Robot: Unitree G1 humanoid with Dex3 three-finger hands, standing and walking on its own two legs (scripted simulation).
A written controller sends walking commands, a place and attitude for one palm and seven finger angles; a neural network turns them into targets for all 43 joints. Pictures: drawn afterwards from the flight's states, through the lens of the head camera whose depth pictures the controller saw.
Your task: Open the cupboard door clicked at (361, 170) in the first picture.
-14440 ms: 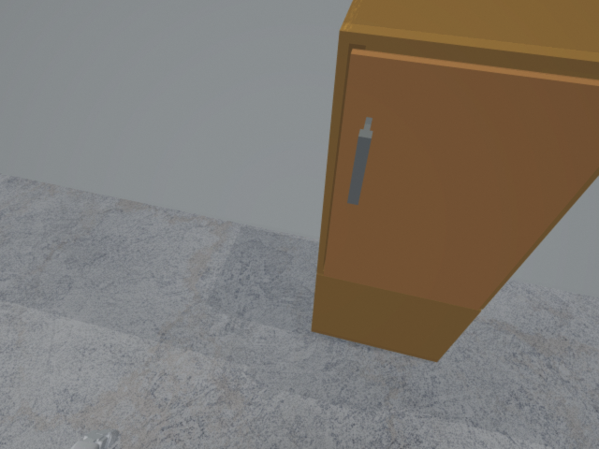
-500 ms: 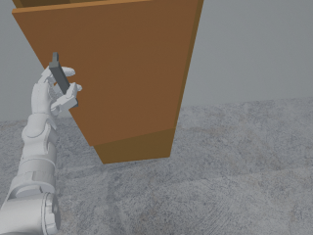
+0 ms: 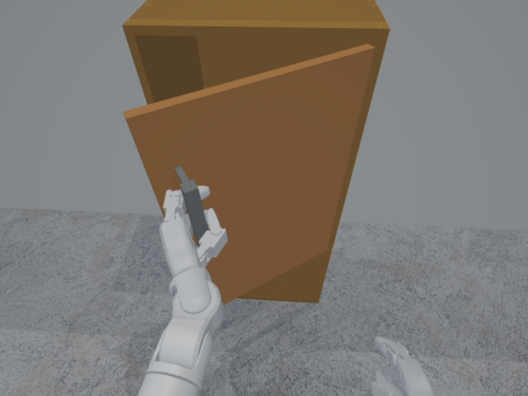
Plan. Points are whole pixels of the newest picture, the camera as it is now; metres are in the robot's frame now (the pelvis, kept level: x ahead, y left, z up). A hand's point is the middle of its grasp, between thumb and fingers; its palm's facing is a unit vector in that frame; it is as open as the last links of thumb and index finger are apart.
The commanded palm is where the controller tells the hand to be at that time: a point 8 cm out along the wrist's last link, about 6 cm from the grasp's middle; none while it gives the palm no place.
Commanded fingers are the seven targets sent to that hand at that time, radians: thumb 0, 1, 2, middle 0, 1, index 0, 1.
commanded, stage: pull the door open along its arc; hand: left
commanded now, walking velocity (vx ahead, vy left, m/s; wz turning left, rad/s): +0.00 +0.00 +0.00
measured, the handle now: (193, 210) +0.37 +0.14 +0.09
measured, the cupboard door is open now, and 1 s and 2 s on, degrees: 33 43 45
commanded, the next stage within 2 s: open thumb and fingers to let go in 0.14 s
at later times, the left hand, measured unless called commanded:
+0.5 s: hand (243, 259) +0.29 +0.05 +0.09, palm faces +0.38 -0.93 -0.02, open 7.2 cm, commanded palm +0.24 +0.09 +0.09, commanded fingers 0.00 -0.08 0.48 -0.33 -1.25 -0.33 -1.25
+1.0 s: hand (242, 260) +0.29 +0.05 +0.09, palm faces +0.34 -0.94 -0.02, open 14.8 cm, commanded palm +0.24 +0.09 +0.09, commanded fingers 0.00 -0.50 0.30 -0.16 -0.35 -0.16 -0.35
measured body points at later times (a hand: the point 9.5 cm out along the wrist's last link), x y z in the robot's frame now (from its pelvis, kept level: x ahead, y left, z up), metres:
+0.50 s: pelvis -0.01 -0.02 +0.00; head -0.01 -0.05 +0.45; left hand +0.26 +0.10 +0.10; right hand +0.18 -0.24 -0.09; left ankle +0.00 +0.12 -0.72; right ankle -0.03 -0.09 -0.72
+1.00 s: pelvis -0.02 -0.01 +0.00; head -0.02 -0.03 +0.45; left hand +0.26 +0.10 +0.09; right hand +0.16 -0.22 -0.10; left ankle +0.00 +0.12 -0.72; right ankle -0.03 -0.09 -0.72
